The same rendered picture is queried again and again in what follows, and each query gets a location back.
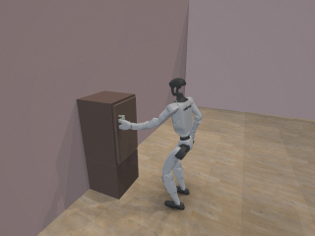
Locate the left robot forearm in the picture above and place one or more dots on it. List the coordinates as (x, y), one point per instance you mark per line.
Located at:
(144, 125)

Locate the right robot forearm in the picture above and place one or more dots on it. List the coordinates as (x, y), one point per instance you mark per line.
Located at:
(195, 126)

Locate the right robot upper arm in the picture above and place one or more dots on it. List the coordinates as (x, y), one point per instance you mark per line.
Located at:
(198, 116)

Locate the left robot hand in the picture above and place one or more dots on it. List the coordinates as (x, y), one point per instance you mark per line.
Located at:
(125, 125)

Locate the humanoid robot torso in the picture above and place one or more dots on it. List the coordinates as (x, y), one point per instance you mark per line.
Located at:
(182, 123)

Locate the right robot hand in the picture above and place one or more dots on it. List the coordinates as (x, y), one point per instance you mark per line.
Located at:
(192, 135)

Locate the left robot upper arm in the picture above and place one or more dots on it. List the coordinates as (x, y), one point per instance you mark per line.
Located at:
(169, 110)

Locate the cupboard door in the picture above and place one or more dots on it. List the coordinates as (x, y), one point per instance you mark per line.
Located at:
(126, 140)

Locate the handle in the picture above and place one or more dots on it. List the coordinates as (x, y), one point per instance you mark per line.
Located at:
(123, 118)

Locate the robot head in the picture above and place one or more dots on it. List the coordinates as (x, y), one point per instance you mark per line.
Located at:
(178, 83)

